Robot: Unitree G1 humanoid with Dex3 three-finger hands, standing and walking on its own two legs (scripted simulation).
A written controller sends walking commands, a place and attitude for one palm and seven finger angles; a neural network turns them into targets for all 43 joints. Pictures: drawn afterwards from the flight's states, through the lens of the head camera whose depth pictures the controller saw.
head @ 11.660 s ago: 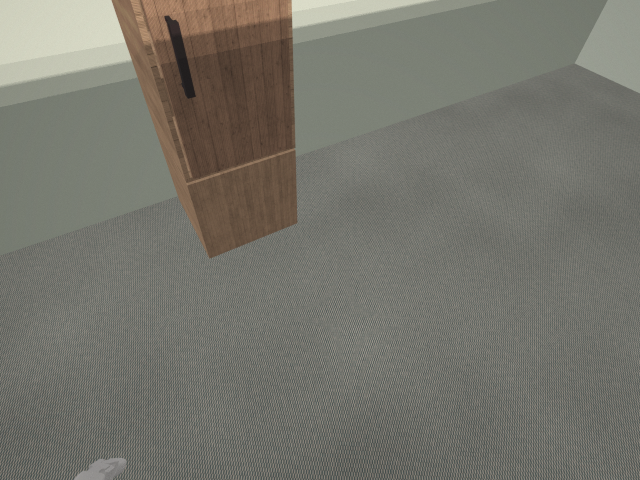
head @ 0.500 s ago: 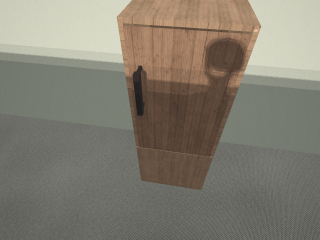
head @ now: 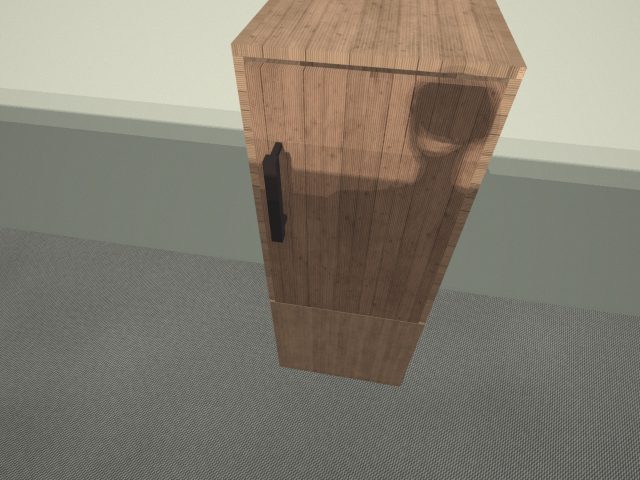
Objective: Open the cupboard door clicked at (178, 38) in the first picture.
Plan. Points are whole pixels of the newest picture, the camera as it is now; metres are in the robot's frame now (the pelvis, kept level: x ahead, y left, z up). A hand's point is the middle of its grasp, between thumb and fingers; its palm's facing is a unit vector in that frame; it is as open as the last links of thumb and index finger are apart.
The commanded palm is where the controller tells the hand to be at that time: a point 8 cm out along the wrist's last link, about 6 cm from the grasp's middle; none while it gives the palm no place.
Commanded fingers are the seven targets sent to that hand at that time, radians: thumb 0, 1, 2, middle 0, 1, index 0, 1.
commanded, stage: shuffle to correct the standing spot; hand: left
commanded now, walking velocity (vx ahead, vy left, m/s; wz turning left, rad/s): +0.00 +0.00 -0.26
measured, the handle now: (277, 194) +0.56 +0.10 +0.04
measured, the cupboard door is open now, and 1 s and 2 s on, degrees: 0 0 0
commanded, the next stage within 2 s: come to a stop and stand still in 0.14 s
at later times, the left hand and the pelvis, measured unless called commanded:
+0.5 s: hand out of the picture +0.05 +0.18 -0.18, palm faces -0.03 -0.98 -0.19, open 7.3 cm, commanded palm none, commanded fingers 0.00 0.90 0.90 -0.20 -0.30 -0.20 -0.30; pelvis +0.01 +0.00 -0.01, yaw -3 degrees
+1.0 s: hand out of the picture +0.12 +0.26 -0.14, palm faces -0.03 -0.93 -0.36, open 7.4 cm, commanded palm none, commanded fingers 0.00 0.90 0.90 -0.20 -0.30 -0.20 -0.30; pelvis +0.01 +0.01 -0.01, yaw -2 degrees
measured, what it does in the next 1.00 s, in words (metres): stands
